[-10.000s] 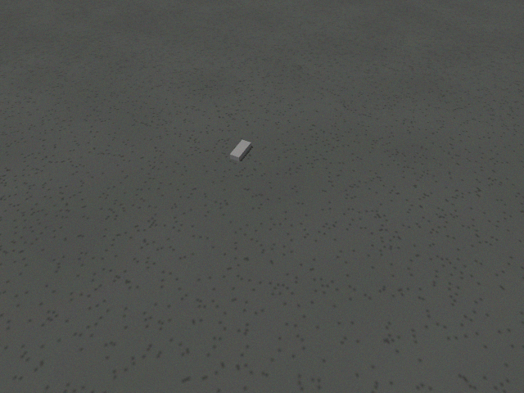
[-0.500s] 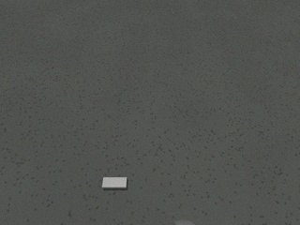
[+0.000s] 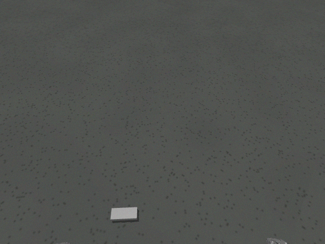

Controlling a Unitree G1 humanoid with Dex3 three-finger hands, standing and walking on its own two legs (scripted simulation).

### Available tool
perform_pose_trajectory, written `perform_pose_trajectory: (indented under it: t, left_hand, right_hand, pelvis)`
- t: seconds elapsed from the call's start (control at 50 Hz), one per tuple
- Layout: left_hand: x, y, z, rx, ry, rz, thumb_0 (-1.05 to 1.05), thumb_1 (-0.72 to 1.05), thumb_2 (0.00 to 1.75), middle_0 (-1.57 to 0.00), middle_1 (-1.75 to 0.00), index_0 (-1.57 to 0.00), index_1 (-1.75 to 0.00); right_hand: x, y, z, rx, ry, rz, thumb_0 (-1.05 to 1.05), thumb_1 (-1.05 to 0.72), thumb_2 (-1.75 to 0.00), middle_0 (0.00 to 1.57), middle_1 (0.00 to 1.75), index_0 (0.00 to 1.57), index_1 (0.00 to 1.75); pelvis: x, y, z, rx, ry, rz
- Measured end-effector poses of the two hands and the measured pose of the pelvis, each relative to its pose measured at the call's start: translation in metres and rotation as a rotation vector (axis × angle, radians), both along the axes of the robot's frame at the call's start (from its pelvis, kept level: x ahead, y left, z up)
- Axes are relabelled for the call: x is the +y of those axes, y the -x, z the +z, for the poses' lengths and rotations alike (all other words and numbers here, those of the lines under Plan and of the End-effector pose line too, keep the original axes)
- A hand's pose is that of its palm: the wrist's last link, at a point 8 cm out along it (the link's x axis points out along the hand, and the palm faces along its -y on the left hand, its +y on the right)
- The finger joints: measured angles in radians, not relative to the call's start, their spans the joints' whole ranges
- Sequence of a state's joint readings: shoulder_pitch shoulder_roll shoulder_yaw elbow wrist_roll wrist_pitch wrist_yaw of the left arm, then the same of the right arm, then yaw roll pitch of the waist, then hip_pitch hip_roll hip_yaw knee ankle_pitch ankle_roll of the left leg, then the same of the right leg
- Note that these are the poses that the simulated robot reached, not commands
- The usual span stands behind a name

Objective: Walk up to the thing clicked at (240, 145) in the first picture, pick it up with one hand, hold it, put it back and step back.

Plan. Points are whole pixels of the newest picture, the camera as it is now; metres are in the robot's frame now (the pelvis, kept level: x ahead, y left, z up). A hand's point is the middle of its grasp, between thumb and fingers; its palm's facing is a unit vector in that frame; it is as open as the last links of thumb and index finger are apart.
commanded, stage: walk up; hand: left
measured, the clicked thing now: (124, 213) +0.40 +0.22 -0.77
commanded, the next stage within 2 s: stand in 0.66 s
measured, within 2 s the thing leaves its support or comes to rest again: neither
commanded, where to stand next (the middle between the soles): +0.01 -0.02 m, yaw +0 degrees
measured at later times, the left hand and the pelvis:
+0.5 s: hand out of the picture +0.07 +0.24 -0.16, palm faces +0.00 -0.94 -0.33, open 7.4 cm; pelvis +0.00 -0.01 +0.00, yaw +0 degrees
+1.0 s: hand out of the picture +0.08 +0.24 -0.15, palm faces -0.02 -0.94 -0.35, open 7.4 cm; pelvis +0.00 -0.02 +0.00, yaw +0 degrees
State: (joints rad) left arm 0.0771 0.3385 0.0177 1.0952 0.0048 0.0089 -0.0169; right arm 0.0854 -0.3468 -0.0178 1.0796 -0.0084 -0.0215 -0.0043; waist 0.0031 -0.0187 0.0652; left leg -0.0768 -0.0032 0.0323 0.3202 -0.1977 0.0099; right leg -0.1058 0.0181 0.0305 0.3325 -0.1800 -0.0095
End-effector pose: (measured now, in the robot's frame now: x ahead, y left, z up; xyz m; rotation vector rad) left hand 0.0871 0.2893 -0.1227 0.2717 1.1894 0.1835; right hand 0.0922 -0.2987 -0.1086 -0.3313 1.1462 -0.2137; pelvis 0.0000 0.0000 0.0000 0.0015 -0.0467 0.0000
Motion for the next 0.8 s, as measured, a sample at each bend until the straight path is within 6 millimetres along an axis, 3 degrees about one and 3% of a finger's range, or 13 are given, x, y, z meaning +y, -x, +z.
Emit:
perform_pose_trajectory:
  t: [0.38,0.8]
  left_hand:
    - [-0.001,0.016,0.003,0.065,-0.025,0.017,0.01,0.91,0.9,-0.2,-0.3,-0.2,-0.3]
    - [-0.011,0.013,0.005,0.038,-0.027,-0.002,0.01,0.91,0.89,-0.2,-0.3,-0.2,-0.3]
  right_hand:
    - [-0.006,0.022,-0.009,0.066,-0.021,-0.025,0.01,-0.9,-0.9,0.2,0.3,0.2,0.3]
    - [-0.013,0.02,-0.011,0.067,-0.024,-0.018,0.01,-0.9,-0.9,0.2,0.3,0.2,0.3]
  pelvis:
    - [-0.009,-0.001,0.002,0.012,0.001,-0.005]
    - [-0.015,-0.001,0.002,0.011,0.001,0.001]
